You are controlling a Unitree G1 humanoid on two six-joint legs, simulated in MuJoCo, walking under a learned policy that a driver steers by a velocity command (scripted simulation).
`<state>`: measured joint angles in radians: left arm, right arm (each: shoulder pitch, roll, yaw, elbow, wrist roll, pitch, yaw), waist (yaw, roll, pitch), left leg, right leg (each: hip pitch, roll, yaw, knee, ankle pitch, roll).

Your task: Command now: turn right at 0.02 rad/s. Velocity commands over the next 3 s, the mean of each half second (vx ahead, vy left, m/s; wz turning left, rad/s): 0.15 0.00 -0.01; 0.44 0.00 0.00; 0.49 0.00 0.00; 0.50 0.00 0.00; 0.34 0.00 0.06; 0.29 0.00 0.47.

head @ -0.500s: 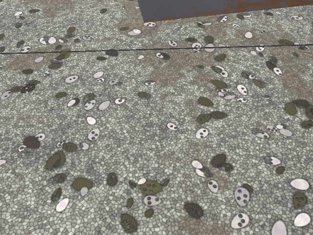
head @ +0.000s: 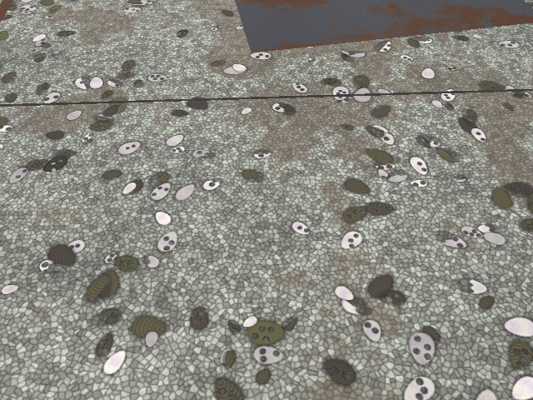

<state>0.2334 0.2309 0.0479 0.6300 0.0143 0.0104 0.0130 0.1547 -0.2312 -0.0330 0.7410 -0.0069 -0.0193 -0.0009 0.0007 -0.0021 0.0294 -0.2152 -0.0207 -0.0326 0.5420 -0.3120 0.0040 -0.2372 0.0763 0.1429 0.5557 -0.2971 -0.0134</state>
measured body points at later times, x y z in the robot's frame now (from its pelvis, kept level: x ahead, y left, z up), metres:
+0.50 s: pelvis +0.06 -0.02 +0.00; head +0.06 -0.04 +0.45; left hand +0.16 +0.24 -0.09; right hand +0.14 -0.28 -0.13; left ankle -0.02 +0.11 -0.70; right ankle +0.03 -0.11 -0.73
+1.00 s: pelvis +0.30 +0.03 -0.01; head +0.34 +0.04 +0.44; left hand +0.34 +0.31 -0.13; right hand +0.47 -0.23 -0.10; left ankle +0.38 +0.11 -0.73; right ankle +0.14 -0.11 -0.64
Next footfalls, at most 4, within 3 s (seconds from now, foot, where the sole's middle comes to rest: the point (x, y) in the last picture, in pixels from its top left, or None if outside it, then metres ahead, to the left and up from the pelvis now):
0.88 left None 0.43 0.11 -0.77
1.44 right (323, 320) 0.72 -0.12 -0.77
1.96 left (239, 235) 1.02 0.12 -0.77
2.44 right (305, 181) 1.25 -0.10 -0.77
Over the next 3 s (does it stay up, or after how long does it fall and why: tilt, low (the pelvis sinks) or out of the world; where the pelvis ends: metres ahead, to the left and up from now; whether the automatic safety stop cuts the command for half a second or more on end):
stays up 1.17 0.06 0.02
